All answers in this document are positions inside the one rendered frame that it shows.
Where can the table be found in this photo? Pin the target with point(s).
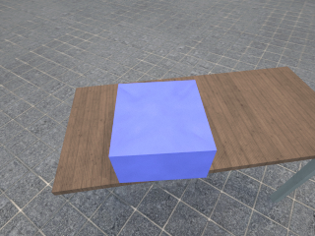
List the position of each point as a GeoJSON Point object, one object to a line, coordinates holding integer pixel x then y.
{"type": "Point", "coordinates": [257, 118]}

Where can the carton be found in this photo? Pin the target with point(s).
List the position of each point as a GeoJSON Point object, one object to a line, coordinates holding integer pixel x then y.
{"type": "Point", "coordinates": [160, 132]}

